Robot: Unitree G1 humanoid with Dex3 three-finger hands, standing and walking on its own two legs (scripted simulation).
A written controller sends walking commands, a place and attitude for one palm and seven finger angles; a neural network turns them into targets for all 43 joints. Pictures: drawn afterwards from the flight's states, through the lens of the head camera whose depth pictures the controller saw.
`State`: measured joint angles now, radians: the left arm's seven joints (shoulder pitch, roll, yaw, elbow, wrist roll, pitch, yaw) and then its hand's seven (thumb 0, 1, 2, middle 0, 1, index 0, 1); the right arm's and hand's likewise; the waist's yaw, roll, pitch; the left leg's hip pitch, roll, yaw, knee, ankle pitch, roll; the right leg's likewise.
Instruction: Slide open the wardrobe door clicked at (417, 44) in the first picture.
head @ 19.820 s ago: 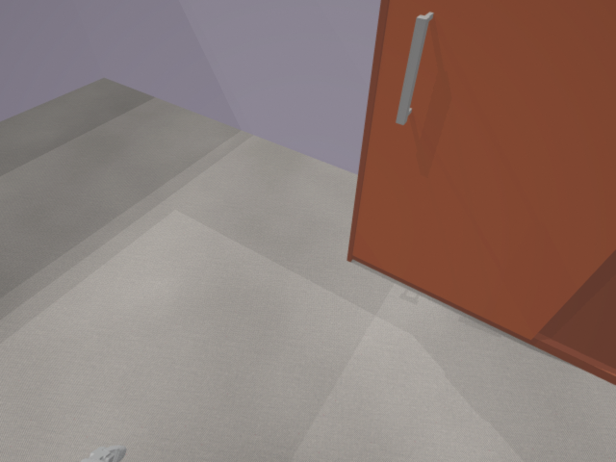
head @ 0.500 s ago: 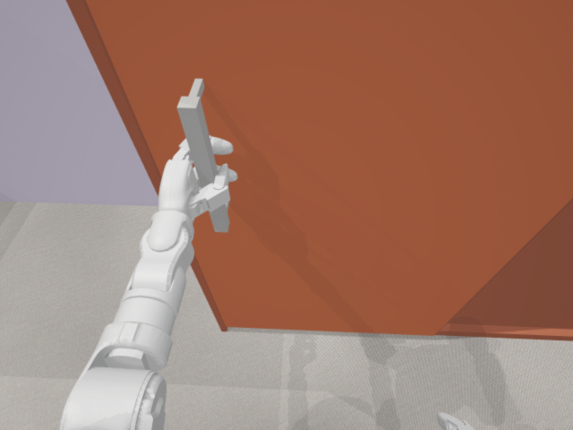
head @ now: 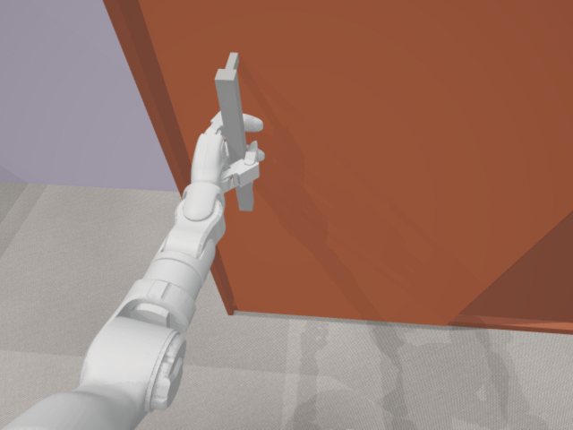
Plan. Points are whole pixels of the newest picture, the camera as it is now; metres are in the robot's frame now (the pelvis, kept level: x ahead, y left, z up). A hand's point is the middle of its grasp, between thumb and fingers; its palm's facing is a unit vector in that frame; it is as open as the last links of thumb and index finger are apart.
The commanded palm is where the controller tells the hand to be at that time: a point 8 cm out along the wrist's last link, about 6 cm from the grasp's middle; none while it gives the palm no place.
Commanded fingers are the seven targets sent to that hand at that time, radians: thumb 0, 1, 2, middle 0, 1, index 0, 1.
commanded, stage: step sideways, sliding the door along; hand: left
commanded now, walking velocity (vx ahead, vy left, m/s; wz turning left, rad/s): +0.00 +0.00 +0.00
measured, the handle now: (240, 142) +0.50 +0.07 +0.11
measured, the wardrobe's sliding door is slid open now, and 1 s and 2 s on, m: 0.02 0.12 0.50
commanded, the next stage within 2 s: none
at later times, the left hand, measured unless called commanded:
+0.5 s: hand (281, 166) +0.45 +0.01 +0.11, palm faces -0.07 -0.99 -0.16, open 5.6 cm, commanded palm +0.44 +0.05 +0.12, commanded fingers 0.00 0.90 0.90 -0.45 -1.40 -0.45 -1.40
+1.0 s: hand (324, 169) +0.45 -0.05 +0.11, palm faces +0.14 -0.98 -0.16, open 5.9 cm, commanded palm +0.42 -0.07 +0.12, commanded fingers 0.00 0.90 0.90 -0.45 -1.40 -0.45 -1.40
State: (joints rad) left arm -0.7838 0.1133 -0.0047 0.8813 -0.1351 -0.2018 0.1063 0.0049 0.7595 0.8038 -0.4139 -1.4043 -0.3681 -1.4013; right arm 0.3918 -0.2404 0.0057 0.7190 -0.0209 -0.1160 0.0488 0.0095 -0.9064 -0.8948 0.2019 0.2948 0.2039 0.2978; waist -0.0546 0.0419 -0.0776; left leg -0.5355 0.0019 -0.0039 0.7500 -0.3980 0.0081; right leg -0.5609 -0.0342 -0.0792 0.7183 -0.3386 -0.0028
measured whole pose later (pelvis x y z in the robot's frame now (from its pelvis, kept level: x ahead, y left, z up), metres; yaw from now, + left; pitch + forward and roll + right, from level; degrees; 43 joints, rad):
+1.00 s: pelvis +0.04 -0.19 +0.00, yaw +5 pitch -2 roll +0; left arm -0.59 0.16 -0.08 0.45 -0.09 -0.05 0.16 0.01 0.72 0.80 -0.45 -1.40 -0.31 -1.40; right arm 0.14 -0.22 0.00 0.66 0.03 -0.03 -0.08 0.01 -0.91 -0.89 0.20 0.30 0.21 0.30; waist 0.05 0.06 0.19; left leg -0.29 0.14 0.06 0.69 -0.28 -0.05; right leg -0.44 -0.05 -0.10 0.87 -0.35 0.01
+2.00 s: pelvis +0.05 -0.50 +0.02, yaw -2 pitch -1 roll +0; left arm -0.23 0.17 -0.12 0.08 -0.01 -0.12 0.11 -0.02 0.72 0.77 -0.41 -1.38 -0.23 -1.40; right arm 0.07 -0.20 -0.01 0.58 0.00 -0.04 -0.04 0.01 -0.91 -0.90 0.20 0.29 0.20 0.30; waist 0.02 -0.01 0.18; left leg -0.22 0.10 0.15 0.55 -0.27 -0.02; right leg -0.50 0.05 0.01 0.90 -0.34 0.01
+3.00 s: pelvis +0.02 -0.76 +0.01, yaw -5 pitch -1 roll -1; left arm -0.33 0.44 0.40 0.53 -0.01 -0.08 0.13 -0.10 0.61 0.82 -0.39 -1.30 -0.36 -1.40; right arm 0.13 -0.33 -0.02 0.69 0.05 -0.04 -0.10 0.01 -0.91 -0.89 0.20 0.29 0.20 0.30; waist -0.03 0.02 0.09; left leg -0.33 0.02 0.11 0.66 -0.29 -0.02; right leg -0.35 -0.10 -0.06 0.62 -0.23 0.07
